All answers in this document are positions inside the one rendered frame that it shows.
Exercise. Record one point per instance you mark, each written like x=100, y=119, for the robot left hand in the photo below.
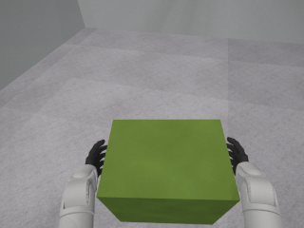
x=95, y=155

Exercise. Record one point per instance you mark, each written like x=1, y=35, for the left robot forearm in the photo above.
x=77, y=208

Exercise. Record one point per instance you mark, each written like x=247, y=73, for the right robot forearm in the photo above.
x=259, y=201

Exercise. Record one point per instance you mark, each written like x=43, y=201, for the carton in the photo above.
x=167, y=171

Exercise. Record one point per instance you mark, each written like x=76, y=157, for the robot right hand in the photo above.
x=238, y=155

